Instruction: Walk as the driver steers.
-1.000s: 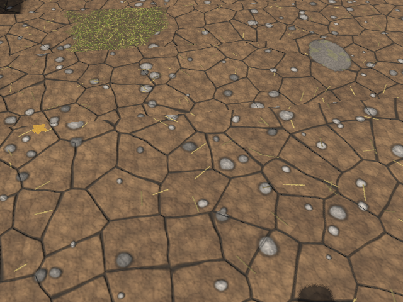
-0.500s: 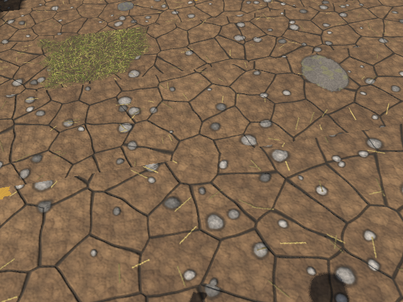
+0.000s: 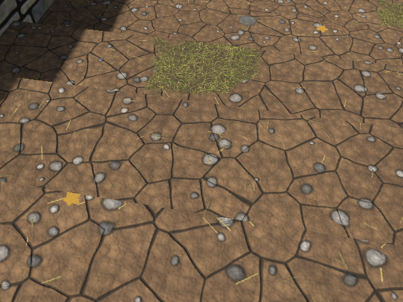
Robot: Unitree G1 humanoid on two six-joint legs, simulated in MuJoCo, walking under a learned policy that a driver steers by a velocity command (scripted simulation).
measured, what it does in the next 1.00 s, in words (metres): walks ahead: left foot, then right foot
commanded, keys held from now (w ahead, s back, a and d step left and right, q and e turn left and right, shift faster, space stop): w+q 0.42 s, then e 0.58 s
